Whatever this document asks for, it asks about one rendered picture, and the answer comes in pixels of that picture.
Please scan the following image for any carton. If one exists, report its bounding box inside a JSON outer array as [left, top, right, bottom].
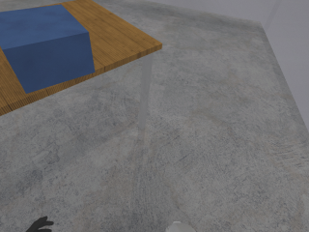
[[0, 4, 96, 94]]

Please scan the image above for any table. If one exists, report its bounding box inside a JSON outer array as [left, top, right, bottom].
[[0, 0, 162, 130]]

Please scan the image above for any robot left hand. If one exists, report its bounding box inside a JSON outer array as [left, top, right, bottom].
[[26, 216, 54, 232]]

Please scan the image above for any robot right thigh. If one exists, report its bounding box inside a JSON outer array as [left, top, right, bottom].
[[165, 222, 196, 232]]

